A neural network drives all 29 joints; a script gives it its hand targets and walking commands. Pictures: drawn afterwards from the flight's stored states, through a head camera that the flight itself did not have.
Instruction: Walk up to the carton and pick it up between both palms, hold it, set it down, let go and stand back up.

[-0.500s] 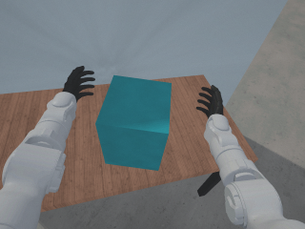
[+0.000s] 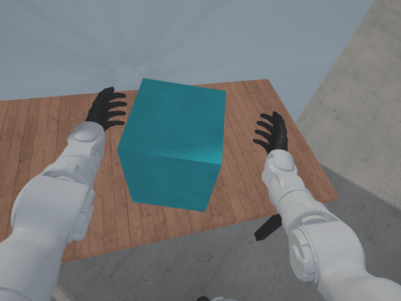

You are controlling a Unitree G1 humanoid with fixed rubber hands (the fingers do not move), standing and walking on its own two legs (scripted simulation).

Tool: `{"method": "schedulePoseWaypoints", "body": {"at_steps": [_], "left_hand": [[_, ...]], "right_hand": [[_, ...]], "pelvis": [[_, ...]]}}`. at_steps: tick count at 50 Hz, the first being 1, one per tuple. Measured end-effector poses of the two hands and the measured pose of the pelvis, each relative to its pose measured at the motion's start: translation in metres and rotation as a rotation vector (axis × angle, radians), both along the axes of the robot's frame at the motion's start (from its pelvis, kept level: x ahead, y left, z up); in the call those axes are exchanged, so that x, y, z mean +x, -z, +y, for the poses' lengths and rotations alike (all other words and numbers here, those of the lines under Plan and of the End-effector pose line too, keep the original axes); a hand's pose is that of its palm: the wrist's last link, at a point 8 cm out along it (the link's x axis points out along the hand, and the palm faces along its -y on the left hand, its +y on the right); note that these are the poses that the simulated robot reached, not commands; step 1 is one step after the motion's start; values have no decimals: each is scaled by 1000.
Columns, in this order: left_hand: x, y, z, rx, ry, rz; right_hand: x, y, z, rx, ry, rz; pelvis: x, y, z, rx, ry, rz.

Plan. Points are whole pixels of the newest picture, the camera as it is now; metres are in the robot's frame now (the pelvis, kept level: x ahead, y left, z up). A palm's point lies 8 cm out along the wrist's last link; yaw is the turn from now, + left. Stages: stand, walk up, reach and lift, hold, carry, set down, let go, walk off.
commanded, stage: reach and lift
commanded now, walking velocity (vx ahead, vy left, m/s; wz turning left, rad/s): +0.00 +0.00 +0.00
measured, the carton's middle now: (176, 149) +0.47 -0.02 -0.05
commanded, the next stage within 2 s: none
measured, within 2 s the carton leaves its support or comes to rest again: neither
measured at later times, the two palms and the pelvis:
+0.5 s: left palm (108, 147) +0.47 +0.14 -0.01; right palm (257, 163) +0.39 -0.21 -0.02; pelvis -0.02 -0.01 -0.05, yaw +0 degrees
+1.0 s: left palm (112, 146) +0.47 +0.13 -0.01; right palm (237, 163) +0.40 -0.16 -0.02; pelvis -0.03 +0.00 -0.05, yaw +0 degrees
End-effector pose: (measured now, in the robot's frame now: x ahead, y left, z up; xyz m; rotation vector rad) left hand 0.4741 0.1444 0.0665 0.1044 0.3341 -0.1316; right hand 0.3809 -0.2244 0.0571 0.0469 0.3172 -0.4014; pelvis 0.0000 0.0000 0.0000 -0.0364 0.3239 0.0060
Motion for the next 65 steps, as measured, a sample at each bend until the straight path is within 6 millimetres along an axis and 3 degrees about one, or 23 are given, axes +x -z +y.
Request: {"method": "schedulePoseWaypoints", "body": {"at_steps": [9,20,34,44,46,55,65], "left_hand": [[-10,44,3,6,-48,-1],[-8,75,-4,-4,-49,-39],[-7,73,-10,-11,-25,-63],[-7,70,-17,-25,-7,-70],[-7,71,-17,-25,-4,-72],[-10,73,-17,-41,3,-79],[-15,74,-18,-45,5,-71]], "right_hand": [[-1,43,6,-8,-44,28],[8,72,16,-10,-62,-1],[14,67,20,-5,-45,-37],[21,69,54,16,-101,-41],[21,72,63,24,-97,-45],[11,75,67,-5,-46,-93],[5,77,66,-10,-62,-100]], "pelvis": [[-14,22,-5,19,0,106],[-22,48,-12,12,-1,186],[-26,54,-10,5,-2,191],[-27,52,-4,3,3,179],[-27,51,-2,-1,3,173],[-21,36,6,-28,-8,128],[1,21,14,-40,-22,87]]}}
